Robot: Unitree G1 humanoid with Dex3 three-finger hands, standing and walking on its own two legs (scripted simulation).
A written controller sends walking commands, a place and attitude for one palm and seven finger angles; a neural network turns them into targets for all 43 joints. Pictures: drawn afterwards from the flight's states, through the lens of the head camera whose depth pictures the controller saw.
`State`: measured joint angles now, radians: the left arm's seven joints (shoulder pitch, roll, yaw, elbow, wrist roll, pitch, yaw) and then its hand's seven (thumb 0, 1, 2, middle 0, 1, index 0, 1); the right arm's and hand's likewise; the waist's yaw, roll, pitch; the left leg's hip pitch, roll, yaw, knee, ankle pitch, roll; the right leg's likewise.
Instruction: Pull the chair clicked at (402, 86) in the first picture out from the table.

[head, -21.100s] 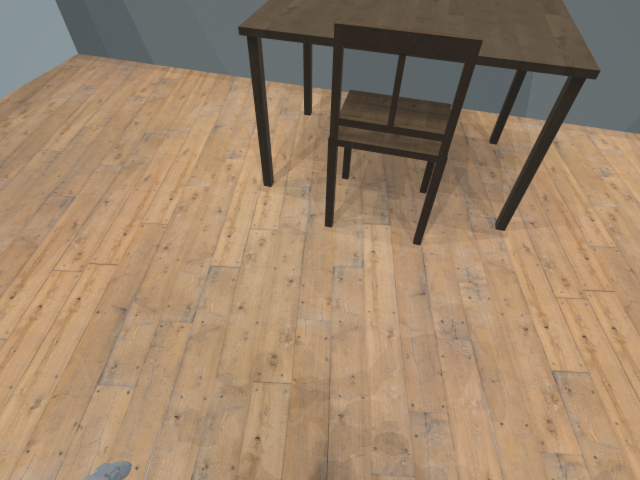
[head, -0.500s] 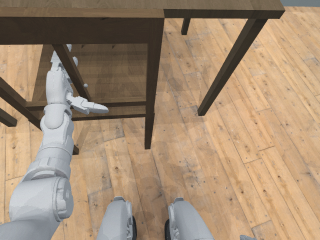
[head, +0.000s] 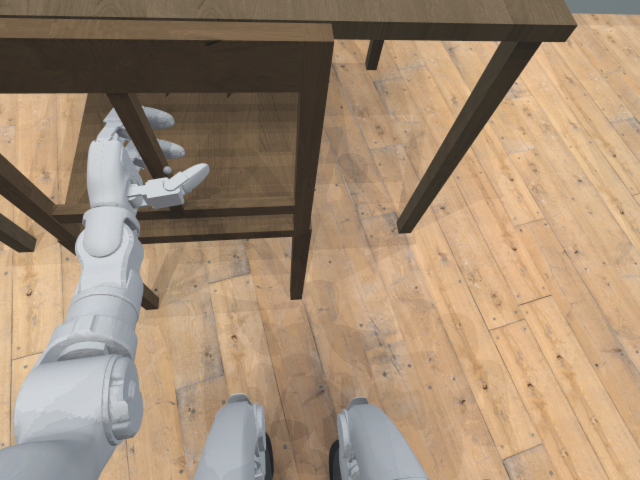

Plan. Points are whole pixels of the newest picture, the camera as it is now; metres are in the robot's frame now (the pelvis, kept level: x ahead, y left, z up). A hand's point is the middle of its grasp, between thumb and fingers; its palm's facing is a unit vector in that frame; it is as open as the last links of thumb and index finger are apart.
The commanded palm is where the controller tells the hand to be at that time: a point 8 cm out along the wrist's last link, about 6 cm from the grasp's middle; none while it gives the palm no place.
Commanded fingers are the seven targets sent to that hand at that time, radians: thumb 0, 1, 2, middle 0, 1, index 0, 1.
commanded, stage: hook a spindle and tug to test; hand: left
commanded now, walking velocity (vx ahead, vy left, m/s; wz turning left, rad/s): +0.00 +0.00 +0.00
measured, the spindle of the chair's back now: (153, 158) +0.51 +0.19 +0.01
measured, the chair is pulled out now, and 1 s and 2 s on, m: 0.00 0.03 0.19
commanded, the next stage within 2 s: step backward, pulling the chair out in 0.80 s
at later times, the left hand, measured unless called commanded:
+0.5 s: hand (171, 180) +0.47 +0.16 +0.03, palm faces +0.04 -1.00 -0.01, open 5.2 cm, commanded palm +0.43 +0.19 +0.03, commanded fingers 0.00 0.90 0.90 -0.50 -1.45 -0.50 -1.45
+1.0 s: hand (172, 189) +0.45 +0.15 +0.04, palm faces +0.06 -0.99 -0.10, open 5.3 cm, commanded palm +0.42 +0.20 +0.03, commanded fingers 0.00 0.90 0.90 -0.50 -1.45 -0.50 -1.45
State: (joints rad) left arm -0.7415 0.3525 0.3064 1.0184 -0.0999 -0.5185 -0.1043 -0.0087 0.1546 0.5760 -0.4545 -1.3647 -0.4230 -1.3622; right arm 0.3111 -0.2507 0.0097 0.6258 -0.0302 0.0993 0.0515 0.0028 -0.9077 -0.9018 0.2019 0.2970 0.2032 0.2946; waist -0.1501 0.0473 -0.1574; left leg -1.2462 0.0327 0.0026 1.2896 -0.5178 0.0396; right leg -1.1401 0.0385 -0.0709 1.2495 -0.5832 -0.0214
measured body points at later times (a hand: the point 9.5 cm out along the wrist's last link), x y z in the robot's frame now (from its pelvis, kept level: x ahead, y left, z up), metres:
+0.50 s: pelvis +0.01 +0.01 +0.01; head +0.16 +0.03 +0.44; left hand +0.46 +0.21 +0.03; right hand +0.07 -0.24 -0.11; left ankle +0.04 +0.09 -0.62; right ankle +0.00 -0.11 -0.62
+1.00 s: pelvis +0.01 +0.00 +0.03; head +0.15 +0.01 +0.46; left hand +0.44 +0.21 +0.04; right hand +0.09 -0.25 -0.09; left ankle +0.04 +0.09 -0.62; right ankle +0.00 -0.11 -0.62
